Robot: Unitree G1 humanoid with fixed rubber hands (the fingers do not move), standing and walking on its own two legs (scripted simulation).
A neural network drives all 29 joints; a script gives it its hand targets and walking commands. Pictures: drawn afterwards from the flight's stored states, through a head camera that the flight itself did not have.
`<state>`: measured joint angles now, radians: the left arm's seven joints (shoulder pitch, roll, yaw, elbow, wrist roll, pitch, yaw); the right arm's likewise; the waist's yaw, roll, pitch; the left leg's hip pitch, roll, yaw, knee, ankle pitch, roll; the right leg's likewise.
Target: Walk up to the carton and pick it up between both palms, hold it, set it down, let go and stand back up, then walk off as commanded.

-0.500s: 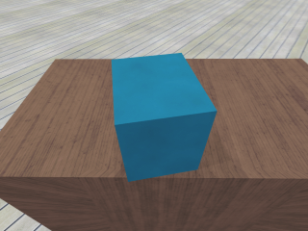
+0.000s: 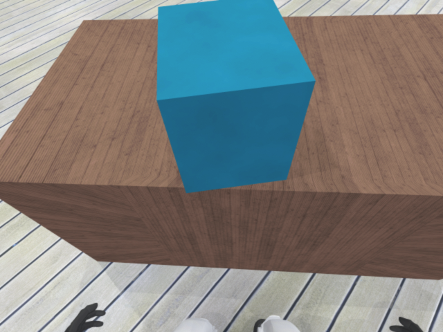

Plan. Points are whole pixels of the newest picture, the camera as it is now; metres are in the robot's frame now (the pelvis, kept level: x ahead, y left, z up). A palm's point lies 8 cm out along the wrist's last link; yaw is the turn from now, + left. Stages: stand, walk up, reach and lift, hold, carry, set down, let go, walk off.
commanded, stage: walk off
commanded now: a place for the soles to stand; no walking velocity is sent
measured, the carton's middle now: (226, 98) +0.57 +0.01 +0.08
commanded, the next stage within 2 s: stand in 1.68 s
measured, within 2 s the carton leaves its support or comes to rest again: neither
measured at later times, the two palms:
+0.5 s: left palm out of the picture -0.03 +0.31 -0.11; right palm out of the picture -0.04 -0.31 -0.12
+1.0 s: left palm out of the picture -0.17 +0.36 -0.11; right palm out of the picture -0.20 -0.27 -0.10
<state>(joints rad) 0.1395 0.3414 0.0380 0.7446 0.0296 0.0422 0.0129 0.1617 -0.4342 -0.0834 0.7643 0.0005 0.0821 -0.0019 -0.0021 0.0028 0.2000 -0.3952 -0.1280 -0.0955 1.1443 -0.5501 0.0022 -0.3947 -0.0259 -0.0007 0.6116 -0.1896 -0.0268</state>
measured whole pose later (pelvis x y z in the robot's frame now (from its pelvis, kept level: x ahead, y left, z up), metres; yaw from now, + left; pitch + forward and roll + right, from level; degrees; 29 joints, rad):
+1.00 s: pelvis -0.28 +0.04 -0.01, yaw -3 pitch -4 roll -1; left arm 0.19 0.44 0.07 0.79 -0.01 0.07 0.01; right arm 0.17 -0.36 -0.04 0.75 -0.03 0.04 -0.01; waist -0.01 -0.02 0.22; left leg -0.32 0.01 -0.01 0.69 -0.31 0.02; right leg -0.49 0.16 0.15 1.26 -0.51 0.02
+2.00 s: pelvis -0.52 +0.05 +0.00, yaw -2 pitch -4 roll -1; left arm 0.19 0.32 0.06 0.94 0.01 0.00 -0.02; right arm 0.22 -0.36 -0.04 0.94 0.00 -0.01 0.01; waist -0.01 0.02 0.12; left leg -0.28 -0.03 -0.08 0.60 -0.24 0.00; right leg -0.22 0.01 0.02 0.59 -0.31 0.00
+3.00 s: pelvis -0.48 +0.04 +0.02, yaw -3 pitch -2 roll +0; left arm 0.09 0.33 0.03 1.13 0.01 -0.01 -0.01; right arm 0.07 -0.35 0.00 1.13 -0.01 -0.02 0.00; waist 0.00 0.01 0.07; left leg -0.13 0.00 -0.06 0.32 -0.16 -0.02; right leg -0.08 0.01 0.03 0.32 -0.21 0.00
